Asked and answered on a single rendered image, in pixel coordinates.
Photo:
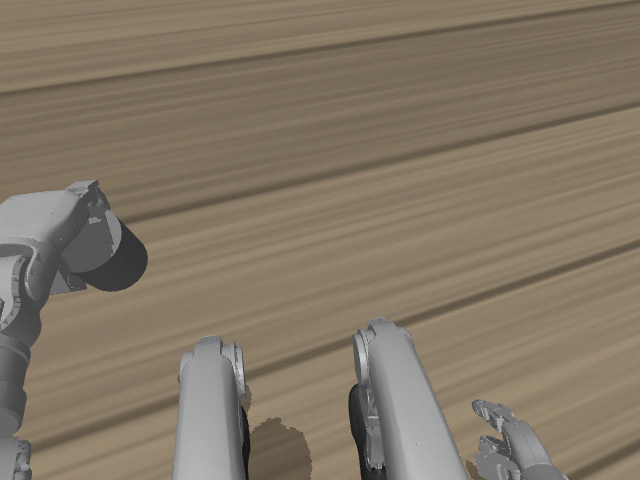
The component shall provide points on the left robot hand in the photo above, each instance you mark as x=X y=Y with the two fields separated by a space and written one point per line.
x=53 y=218

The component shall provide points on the right robot hand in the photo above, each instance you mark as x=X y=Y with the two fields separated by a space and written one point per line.
x=498 y=460

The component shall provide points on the right robot foot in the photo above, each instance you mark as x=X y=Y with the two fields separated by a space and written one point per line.
x=359 y=433

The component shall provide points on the left robot arm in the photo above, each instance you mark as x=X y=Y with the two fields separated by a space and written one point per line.
x=27 y=271

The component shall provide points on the mug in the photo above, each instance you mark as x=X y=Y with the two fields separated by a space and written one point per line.
x=106 y=254

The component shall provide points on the right robot arm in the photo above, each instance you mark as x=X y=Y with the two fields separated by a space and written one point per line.
x=542 y=472

